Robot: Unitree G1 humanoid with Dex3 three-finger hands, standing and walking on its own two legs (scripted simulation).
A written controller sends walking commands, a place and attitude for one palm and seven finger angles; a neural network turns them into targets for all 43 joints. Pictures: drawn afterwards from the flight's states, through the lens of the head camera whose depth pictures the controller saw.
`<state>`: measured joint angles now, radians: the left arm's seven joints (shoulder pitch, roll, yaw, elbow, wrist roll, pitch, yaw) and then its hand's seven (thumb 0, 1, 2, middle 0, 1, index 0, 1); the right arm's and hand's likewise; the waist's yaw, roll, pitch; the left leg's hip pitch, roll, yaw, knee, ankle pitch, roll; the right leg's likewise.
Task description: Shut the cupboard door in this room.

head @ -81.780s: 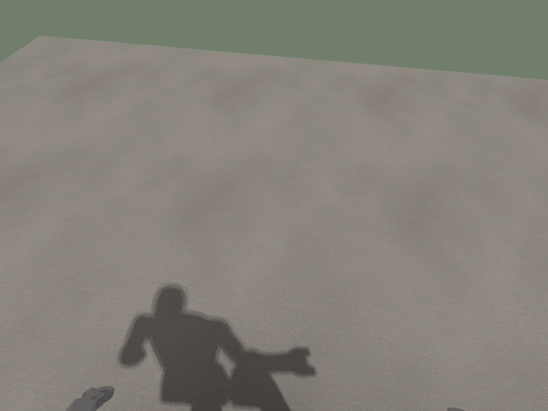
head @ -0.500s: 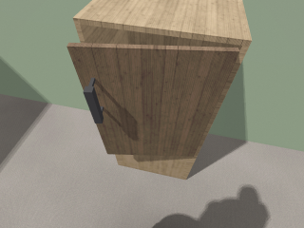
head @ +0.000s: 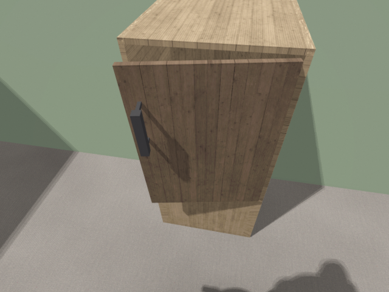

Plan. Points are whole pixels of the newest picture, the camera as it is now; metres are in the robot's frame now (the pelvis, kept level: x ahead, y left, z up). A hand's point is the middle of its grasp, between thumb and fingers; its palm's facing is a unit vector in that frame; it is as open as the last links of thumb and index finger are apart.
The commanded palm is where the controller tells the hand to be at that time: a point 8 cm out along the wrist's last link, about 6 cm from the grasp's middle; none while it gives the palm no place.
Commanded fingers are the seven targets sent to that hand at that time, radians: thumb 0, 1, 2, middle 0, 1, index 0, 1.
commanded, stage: come to a stop and stand still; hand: left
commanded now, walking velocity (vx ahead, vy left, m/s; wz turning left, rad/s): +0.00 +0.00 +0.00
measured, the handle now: (142, 129) +0.49 +0.18 +0.06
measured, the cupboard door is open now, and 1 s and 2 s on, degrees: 11 11 11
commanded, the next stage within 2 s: none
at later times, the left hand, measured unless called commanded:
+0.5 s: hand out of the picture -0.12 +0.18 -0.16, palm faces +0.04 -0.98 -0.17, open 7.4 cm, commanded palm none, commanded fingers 0.00 0.90 0.90 -0.20 -0.30 -0.20 -0.30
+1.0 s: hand out of the picture -0.16 +0.21 -0.16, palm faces +0.06 -0.98 -0.19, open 7.4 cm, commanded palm none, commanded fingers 0.00 0.90 0.90 -0.20 -0.30 -0.20 -0.30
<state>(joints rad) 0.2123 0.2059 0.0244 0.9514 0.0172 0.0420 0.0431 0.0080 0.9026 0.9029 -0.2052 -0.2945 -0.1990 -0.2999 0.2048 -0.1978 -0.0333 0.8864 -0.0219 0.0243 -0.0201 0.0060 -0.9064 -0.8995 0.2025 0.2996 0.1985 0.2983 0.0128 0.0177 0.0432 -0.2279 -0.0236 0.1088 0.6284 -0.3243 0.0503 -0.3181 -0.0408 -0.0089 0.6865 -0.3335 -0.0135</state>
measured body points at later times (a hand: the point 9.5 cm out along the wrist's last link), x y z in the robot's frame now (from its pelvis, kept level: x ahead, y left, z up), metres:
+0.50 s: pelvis -0.09 +0.02 +0.01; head -0.10 +0.02 +0.46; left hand -0.12 +0.23 -0.14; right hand -0.09 -0.21 -0.14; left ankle -0.02 +0.10 -0.71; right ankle -0.09 -0.08 -0.72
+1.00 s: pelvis -0.14 +0.04 +0.02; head -0.15 +0.04 +0.47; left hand -0.16 +0.26 -0.14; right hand -0.12 -0.19 -0.14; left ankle -0.05 +0.11 -0.72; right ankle -0.09 -0.08 -0.72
